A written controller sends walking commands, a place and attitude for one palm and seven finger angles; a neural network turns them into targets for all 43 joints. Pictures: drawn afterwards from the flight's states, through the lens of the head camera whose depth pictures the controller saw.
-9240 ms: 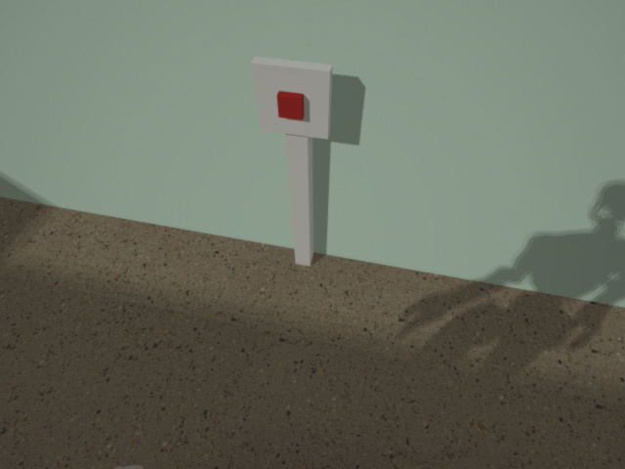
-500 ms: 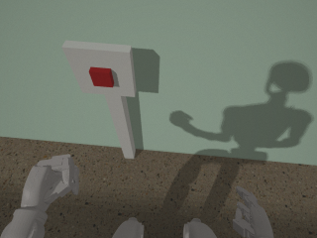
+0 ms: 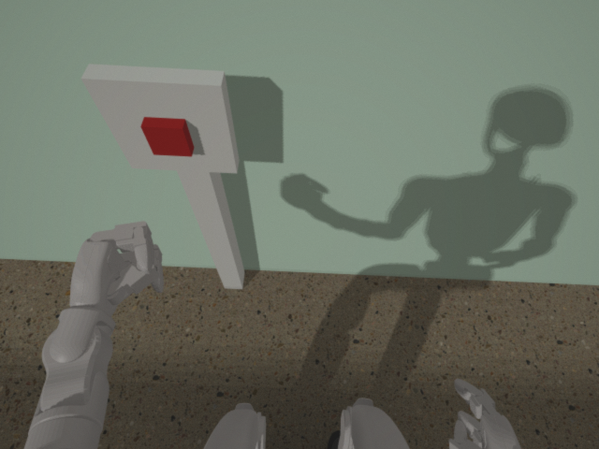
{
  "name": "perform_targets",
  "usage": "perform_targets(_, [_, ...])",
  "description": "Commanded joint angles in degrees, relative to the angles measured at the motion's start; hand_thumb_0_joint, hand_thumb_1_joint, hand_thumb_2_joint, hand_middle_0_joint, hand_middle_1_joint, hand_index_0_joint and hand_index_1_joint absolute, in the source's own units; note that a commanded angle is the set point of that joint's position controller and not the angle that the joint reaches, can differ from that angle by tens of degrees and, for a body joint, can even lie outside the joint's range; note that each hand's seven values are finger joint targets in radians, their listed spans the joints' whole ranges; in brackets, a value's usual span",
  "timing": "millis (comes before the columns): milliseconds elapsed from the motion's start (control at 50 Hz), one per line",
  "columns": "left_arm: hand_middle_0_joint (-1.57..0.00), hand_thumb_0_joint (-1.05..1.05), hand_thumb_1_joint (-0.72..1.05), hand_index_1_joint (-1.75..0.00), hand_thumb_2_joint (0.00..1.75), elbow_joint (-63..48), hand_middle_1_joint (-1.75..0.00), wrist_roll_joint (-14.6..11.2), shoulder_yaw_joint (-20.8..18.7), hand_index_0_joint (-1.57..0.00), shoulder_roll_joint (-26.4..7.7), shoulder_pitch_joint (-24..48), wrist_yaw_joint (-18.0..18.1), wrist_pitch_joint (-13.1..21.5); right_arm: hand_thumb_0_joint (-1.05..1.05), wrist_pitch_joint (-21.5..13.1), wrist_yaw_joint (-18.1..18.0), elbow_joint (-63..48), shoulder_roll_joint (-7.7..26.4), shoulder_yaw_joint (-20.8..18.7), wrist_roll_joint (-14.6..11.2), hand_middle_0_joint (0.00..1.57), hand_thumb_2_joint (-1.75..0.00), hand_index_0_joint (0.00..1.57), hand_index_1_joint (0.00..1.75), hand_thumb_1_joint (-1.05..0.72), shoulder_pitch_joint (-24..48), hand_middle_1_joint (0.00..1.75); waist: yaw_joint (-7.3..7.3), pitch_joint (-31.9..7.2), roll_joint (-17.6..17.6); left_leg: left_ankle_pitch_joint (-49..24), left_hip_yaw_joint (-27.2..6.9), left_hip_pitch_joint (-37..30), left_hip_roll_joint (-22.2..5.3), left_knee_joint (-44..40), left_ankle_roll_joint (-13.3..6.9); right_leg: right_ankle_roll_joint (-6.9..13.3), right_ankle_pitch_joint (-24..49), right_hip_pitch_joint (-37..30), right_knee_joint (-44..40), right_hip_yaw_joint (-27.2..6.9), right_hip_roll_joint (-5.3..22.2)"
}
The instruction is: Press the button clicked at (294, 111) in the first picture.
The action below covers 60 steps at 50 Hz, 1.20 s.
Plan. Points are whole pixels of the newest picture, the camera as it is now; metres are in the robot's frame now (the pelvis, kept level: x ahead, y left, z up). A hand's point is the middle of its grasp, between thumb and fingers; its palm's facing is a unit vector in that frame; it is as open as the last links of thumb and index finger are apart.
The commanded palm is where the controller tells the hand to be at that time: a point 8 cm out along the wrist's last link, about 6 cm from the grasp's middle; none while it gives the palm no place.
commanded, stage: aim a knuckle at the button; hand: left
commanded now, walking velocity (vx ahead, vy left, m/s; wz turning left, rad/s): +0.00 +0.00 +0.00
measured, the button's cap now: (169, 135) +0.54 +0.21 +0.05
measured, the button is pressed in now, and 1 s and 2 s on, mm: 0 0 5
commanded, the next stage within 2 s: press the button with the knuckle in 1.30 s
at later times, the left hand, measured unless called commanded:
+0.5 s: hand (176, 213) +0.42 +0.19 +0.02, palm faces -0.02 -1.00 -0.03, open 3.1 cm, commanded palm +0.40 +0.24 +0.03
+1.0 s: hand (177, 205) +0.43 +0.19 +0.02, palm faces +0.01 -1.00 -0.04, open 3.1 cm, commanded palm +0.41 +0.23 +0.03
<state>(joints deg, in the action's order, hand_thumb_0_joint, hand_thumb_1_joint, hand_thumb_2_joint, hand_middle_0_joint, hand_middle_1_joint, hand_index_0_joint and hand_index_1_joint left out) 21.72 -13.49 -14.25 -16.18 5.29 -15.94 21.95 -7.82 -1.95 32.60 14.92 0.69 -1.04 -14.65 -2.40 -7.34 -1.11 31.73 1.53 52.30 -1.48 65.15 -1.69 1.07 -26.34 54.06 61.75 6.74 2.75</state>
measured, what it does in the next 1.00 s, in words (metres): stands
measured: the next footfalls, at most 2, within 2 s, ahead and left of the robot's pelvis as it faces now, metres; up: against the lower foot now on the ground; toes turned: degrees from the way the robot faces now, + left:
none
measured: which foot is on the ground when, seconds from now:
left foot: down 0.00-1.00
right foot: down 0.00-1.00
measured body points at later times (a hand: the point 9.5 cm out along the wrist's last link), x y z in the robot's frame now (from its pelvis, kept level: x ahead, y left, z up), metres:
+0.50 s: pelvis +0.00 +0.01 -0.01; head +0.12 +0.02 +0.43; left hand +0.41 +0.24 +0.03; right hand +0.09 -0.26 -0.12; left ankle -0.01 +0.10 -0.65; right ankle +0.03 -0.11 -0.65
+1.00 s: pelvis +0.00 +0.01 +0.00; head +0.13 +0.02 +0.43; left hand +0.43 +0.24 +0.03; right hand +0.05 -0.25 -0.12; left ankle -0.01 +0.10 -0.65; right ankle +0.03 -0.11 -0.65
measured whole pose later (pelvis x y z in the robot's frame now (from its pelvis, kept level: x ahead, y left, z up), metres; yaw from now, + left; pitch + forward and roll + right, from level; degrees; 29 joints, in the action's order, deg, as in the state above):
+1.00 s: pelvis +0.00 +0.01 +0.00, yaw -2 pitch +23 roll -2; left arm 48.4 -8.6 -19.8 -19.7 30.0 -12.8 29.0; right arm 2.2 0.2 35.3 14.1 0.6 0.2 -18.3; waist -6.0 -7.2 -1.0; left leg 31.6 3.0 57.2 -2.1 65.8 -2.4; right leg 0.4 -25.0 59.5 61.7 5.1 1.9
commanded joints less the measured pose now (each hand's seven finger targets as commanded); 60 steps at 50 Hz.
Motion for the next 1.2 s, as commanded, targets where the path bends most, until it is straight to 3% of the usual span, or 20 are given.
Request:
perform_targets(0, [-1.3,0.0,0.9,-1.5,0.9,-7.6,-1.5,-0.5,-4.4,-1.3,-10.9,15.3,0.2,4.4,0.0,-1.8,-0.7,-6.0,8.4,-3.3,-0.2,0.2,-0.9,0.2,0.3,-0.9,-1.5,0.3,-0.57,-20.2,-1.4,-21.0,-3.3,-8.1,1.0,-9.3,1.0,0.1,15.3,-15.2,-6.0,-4.6,-2.3])
perform_targets(80, [-1.3,0.0,0.9,-1.5,0.9,-4.3,-1.5,-0.3,-6.0,-1.3,-12.5,18.6,0.4,4.7,0.0,-0.7,-0.5,-5.3,8.3,-3.3,-0.1,0.2,-0.9,0.2,0.3,-0.9,-2.3,0.3,-0.11,-22.2,-2.0,-22.7,-3.0,-8.0,1.1,-9.2,1.1,0.2,17.4,-16.6,-5.6,-4.9,-2.3])
perform_targets(140, [-1.3,0.0,0.9,-1.5,0.9,-0.6,-1.5,0.2,-5.6,-1.3,-12.4,22.5,0.3,5.0,0.0,0.1,-0.5,-4.8,8.5,-3.2,0.0,0.2,-0.9,0.2,0.3,-0.9,-3.0,0.3,-0.94,-21.2,-1.2,-23.0,-3.3,-7.4,0.9,-8.9,1.0,0.3,17.4,-15.4,-5.3,-4.7,-2.6])
perform_targets(200, [-1.3,0.0,0.9,-1.5,0.9,0.3,-1.5,0.6,-4.7,-1.3,-11.8,26.0,0.2,6.0,0.0,0.7,-0.2,-4.2,8.5,-3.4,0.1,0.2,-0.9,0.2,0.3,-0.9,-3.7,0.3,-0.93,-23.5,-3.8,-24.8,-3.4,-10.2,0.7,-8.7,1.4,0.3,17.6,-13.8,-5.0,-4.6,-2.5])
perform_targets(220, [-1.3,0.0,0.9,-1.5,0.9,1.4,-1.5,0.7,-3.3,-1.3,-10.4,27.9,0.2,6.0,0.0,0.8,-0.1,-4.0,8.4,-3.3,0.1,0.2,-0.9,0.2,0.3,-0.9,-3.8,0.3,-1.86,-22.8,-3.3,-24.4,-3.4,-10.2,0.6,-8.4,1.3,0.2,17.4,-12.9,-5.2,-4.6,-2.6])
perform_targets(260, [-1.3,0.0,0.9,-1.5,0.9,5.4,-1.5,1.2,-4.5,-1.3,-12.1,31.8,0.5,6.2,0.0,1.4,-0.1,-3.0,8.8,-3.4,0.1,0.2,-0.9,0.2,0.3,-0.9,-4.5,0.3,-2.56,-21.6,-0.7,-22.5,-3.6,-8.0,0.6,-8.1,1.1,0.1,16.3,-12.2,-5.1,-4.7,-2.7])
perform_targets(300, [-1.3,0.0,0.9,-1.5,0.9,7.0,-1.5,1.9,-4.6,-1.3,-12.4,34.4,0.8,6.6,0.0,1.9,0.0,-2.8,8.7,-3.4,0.2,0.2,-0.9,0.2,0.3,-0.9,-4.8,0.3,-2.12,-22.6,-3.4,-22.7,-3.8,-8.7,0.7,-8.1,1.4,0.3,15.6,-11.3,-4.6,-4.6,-2.6])
perform_targets(400, [-1.3,0.0,0.9,-1.5,0.9,9.5,-1.5,2.6,-5.2,-1.3,-13.2,38.5,1.7,7.5,0.0,3.1,0.5,-2.2,8.7,-3.5,0.6,0.2,-0.9,0.2,0.3,-0.9,-6.1,0.3,-2.41,-26.0,-3.9,-26.9,-3.9,-10.2,0.5,-7.2,1.5,0.2,18.4,-11.5,-3.9,-4.7,-2.7])
perform_targets(440, [-1.3,0.0,0.9,-1.5,0.9,14.4,-1.5,2.9,-7.3,-1.3,-15.5,40.0,2.1,7.5,0.0,3.9,0.5,-1.6,9.2,-3.4,0.7,0.2,-0.9,0.2,0.3,-0.9,-6.8,0.3,-3.22,-23.7,-0.4,-24.1,-3.9,-6.7,0.6,-6.9,1.0,0.2,17.4,-11.3,-4.0,-4.7,-2.9])
perform_targets(520, [-1.3,0.0,0.9,-1.5,0.9,17.2,-1.5,4.1,-8.1,-1.3,-17.4,47.4,2.1,9.0,0.0,4.9,0.5,-1.2,9.2,-3.2,1.0,0.2,-0.9,0.2,0.3,-0.9,-7.5,0.3,-3.62,-25.5,-3.6,-22.8,-3.9,-7.1,0.6,-6.4,1.1,0.2,16.1,-9.8,-3.4,-5.1,-2.9])
perform_targets(580, [-1.3,0.0,0.9,-1.5,0.9,19.9,-1.5,4.4,-7.1,-1.3,-16.8,51.8,1.9,9.9,0.0,5.6,0.8,-0.4,9.4,-3.3,1.4,0.2,-0.9,0.2,0.3,-0.9,-8.5,0.3,-5.04,-27.3,-4.8,-24.5,-4.5,-9.3,0.4,-5.4,1.2,0.2,15.9,-7.1,-3.1,-4.8,-3.0])
perform_targets(600, [-1.3,0.0,0.9,-1.5,0.9,20.2,-1.5,4.5,-8.3,-1.3,-18.2,50.8,1.7,10.1,0.0,5.9,0.8,-0.4,9.7,-3.4,1.5,0.2,-0.9,0.2,0.3,-0.9,-8.8,0.3,-4.27,-28.0,-4.9,-25.0,-4.6,-9.4,0.3,-5.5,1.3,0.3,16.0,-7.6,-3.0,-4.8,-3.0])
perform_targets(720, [-1.3,0.0,0.9,-1.5,0.9,18.3,-1.5,3.7,-7.0,-1.3,-15.4,44.2,1.5,8.8,0.0,8.1,1.8,-2.2,9.5,-3.8,1.2,0.2,-0.9,0.2,0.3,-0.9,-9.4,0.3,-3.32,-29.3,-3.8,-29.2,-4.5,-11.1,0.0,-6.7,1.3,0.1,18.5,-9.7,-4.0,-4.4,-3.2])
perform_targets(760, [-1.3,0.0,0.9,-1.5,0.9,17.8,-1.5,3.6,-9.4,-1.3,-17.6,40.8,2.2,8.6,0.0,8.6,1.9,-2.7,9.7,-3.8,1.1,0.2,-0.9,0.2,0.3,-0.9,-9.5,0.3,-2.57,-28.9,-1.6,-28.0,-4.0,-8.8,0.3,-7.1,0.9,0.1,19.5,-12.3,-4.2,-4.7,-3.3])
perform_targets(800, [-1.3,0.0,0.9,-1.5,0.9,17.1,-1.5,3.9,-9.8,-1.3,-18.4,43.1,3.0,8.9,0.0,8.9,1.6,-2.8,9.3,-3.5,1.1,0.2,-0.9,0.2,0.3,-0.9,-9.0,0.3,-3.17,-26.3,-0.2,-23.8,-3.4,-5.5,0.5,-7.5,0.6,-0.1,18.4,-13.3,-4.5,-5.1,-3.2])
perform_targets(840, [-1.3,0.0,0.9,-1.5,0.9,14.2,-1.5,4.4,-9.6,-1.3,-18.7,45.0,3.6,10.1,0.0,8.7,1.4,-2.9,9.0,-3.4,1.3,0.2,-0.9,0.2,0.3,-0.9,-8.6,0.3,-2.94,-26.9,-4.0,-23.8,-3.3,-6.9,0.6,-7.5,0.7,0.1,18.1,-12.8,-4.3,-5.4,-3.2])
perform_targets(880, [-1.3,0.0,0.9,-1.5,0.9,12.4,-1.5,4.3,-9.5,-1.3,-18.3,43.8,3.8,11.2,0.0,8.6,1.4,-2.6,9.0,-3.6,1.3,0.2,-0.9,0.2,0.3,-0.9,-8.9,0.3,-2.66,-28.8,-4.6,-27.1,-3.7,-10.7,0.3,-7.7,1.2,0.2,18.9,-12.5,-4.4,-5.0,-3.3])
perform_targets(920, [-1.3,0.0,0.9,-1.5,0.9,13.3,-1.5,3.9,-6.4,-1.3,-14.8,44.0,3.1,11.2,0.0,8.3,1.5,-2.1,8.6,-3.5,1.3,0.2,-0.9,0.2,0.3,-0.9,-8.4,0.3,-3.75,-27.3,-5.0,-26.2,-3.7,-11.3,0.1,-7.7,1.3,0.1,17.8,-10.9,-4.9,-4.8,-3.4])
perform_targets(980, [-1.3,0.0,0.9,-1.5,0.9,17.0,-1.5,4.0,-5.0,-1.3,-13.8,46.4,2.5,10.6,0.0,8.3,1.1,-0.8,9.1,-3.5,1.1,0.2,-0.9,0.2,0.3,-0.9,-8.5,0.3,-4.98,-23.6,-3.4,-23.8,-4.4,-10.4,0.0,-7.9,1.2,0.1,15.4,-8.3,-5.3,-4.3,-3.4])
perform_targets(1180, [-1.3,0.0,0.9,-1.5,0.9,18.5,-1.5,4.7,-5.0,-1.3,-13.6,47.8,3.5,11.0,0.0,8.5,1.4,-1.5,9.1,-3.6,1.3,0.2,-0.9,0.2,0.3,-0.9,-7.8,0.3,-4.25,-26.6,-4.5,-26.4,-4.9,-12.0,0.2,-6.6,1.6,0.2,16.1,-6.8,-3.7,-4.1,-3.1])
